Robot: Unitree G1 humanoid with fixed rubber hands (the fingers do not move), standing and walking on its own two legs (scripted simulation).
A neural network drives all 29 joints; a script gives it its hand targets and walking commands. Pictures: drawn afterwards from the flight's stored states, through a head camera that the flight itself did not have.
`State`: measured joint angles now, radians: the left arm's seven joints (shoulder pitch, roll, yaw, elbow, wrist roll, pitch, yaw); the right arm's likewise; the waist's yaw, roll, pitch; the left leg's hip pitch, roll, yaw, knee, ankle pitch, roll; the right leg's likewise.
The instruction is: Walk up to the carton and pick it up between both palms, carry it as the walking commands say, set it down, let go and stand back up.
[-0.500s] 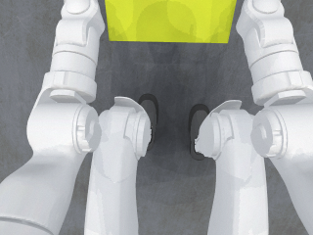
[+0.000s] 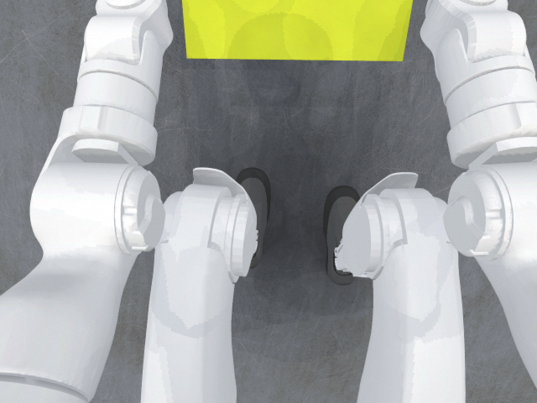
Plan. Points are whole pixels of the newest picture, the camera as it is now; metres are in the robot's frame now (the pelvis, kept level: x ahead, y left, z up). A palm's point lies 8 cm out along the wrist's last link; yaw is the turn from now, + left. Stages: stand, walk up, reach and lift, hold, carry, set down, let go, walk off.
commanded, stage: set down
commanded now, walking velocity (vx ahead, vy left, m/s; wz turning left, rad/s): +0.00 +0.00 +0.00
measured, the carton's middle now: out of the picture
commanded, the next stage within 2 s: none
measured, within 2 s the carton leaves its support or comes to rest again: rests again in 0.34 s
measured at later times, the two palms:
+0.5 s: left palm out of the picture +0.55 +0.19 -0.18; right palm out of the picture +0.57 -0.13 -0.18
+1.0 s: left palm out of the picture +0.56 +0.19 -0.19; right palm out of the picture +0.57 -0.14 -0.19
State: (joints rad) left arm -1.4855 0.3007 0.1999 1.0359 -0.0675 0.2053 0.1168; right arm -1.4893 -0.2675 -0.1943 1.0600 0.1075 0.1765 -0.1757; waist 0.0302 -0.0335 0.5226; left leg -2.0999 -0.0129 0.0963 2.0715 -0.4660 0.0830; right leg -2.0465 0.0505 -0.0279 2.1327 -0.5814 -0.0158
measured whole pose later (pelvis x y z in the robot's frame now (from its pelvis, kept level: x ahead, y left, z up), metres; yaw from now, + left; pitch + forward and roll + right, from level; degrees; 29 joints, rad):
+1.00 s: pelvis +0.01 +0.00 -0.02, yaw +0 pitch +31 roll -1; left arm -1.51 0.31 0.30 1.01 -0.07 0.17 -0.01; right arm -1.50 -0.28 -0.32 1.00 0.06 0.16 -0.03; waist 0.03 -0.03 0.52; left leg -2.19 -0.02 0.10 2.13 -0.49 0.08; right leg -2.13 0.05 -0.03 2.19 -0.61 -0.01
